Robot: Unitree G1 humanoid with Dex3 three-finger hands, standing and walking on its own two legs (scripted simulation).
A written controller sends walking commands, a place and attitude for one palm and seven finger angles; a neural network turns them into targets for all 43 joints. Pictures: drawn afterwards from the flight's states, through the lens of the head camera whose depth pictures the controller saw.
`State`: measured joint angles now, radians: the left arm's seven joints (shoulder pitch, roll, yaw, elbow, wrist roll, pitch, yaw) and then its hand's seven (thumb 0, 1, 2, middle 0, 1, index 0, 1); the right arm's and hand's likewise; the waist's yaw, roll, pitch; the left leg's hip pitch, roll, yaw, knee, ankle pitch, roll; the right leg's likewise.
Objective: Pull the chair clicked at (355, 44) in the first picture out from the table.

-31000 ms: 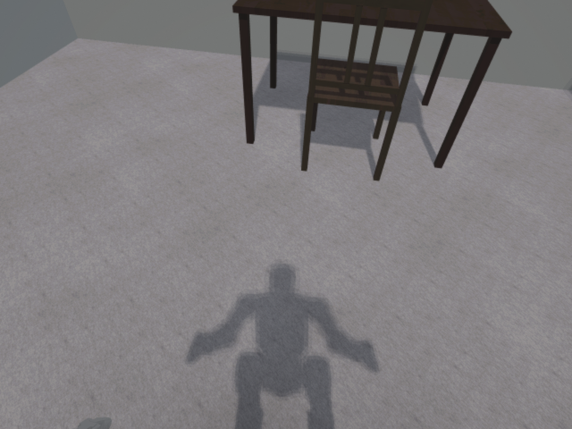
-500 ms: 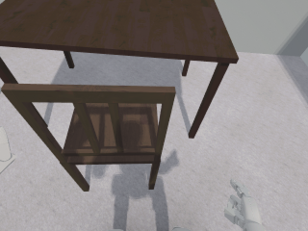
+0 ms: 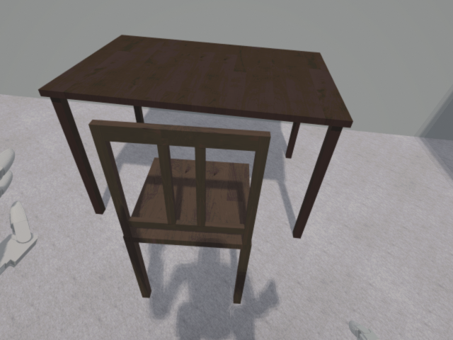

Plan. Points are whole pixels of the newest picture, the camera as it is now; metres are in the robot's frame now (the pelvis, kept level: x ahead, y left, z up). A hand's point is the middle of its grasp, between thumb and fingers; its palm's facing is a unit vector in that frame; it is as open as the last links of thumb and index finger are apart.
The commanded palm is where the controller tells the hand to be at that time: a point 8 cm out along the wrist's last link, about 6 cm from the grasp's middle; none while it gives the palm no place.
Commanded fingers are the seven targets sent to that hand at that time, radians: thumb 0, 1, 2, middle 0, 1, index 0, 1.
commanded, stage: stop stepping back and stand still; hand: left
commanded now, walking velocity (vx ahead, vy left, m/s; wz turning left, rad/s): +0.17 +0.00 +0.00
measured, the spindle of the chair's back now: (168, 187) +0.55 +0.19 -0.07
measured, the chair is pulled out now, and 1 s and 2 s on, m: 0.22 0.22 0.22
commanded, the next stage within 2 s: let the arm hang, fingers relaxed in 0.74 s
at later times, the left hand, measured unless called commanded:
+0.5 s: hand (10, 258) +0.17 +0.29 +0.16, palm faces +0.40 -0.83 -0.38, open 7.4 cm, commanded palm +0.11 +0.32 +0.19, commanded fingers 0.00 0.90 0.90 -0.20 -0.30 -0.20 -0.30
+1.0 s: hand (78, 332) +0.17 +0.27 -0.07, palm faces +0.11 -0.93 -0.36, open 7.4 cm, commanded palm none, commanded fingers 0.00 0.90 0.90 -0.20 -0.30 -0.20 -0.30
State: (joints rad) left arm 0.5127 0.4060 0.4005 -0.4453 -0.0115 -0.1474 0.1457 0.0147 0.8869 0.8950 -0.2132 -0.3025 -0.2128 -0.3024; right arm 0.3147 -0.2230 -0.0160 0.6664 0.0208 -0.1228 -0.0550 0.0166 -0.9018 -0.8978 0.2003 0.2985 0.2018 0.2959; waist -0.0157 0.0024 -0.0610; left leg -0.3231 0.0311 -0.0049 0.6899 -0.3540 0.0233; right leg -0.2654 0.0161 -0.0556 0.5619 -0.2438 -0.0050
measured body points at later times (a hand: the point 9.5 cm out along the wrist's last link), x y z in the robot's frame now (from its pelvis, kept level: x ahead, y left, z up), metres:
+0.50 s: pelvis -0.04 +0.03 -0.01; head -0.07 +0.05 +0.44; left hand +0.14 +0.33 +0.19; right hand +0.09 -0.21 -0.09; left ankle -0.01 +0.10 -0.72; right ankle -0.04 -0.10 -0.72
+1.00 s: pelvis -0.02 +0.04 +0.00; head -0.03 +0.03 +0.45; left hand +0.16 +0.32 -0.04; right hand +0.09 -0.22 -0.12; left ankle +0.00 +0.10 -0.72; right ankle -0.02 -0.09 -0.72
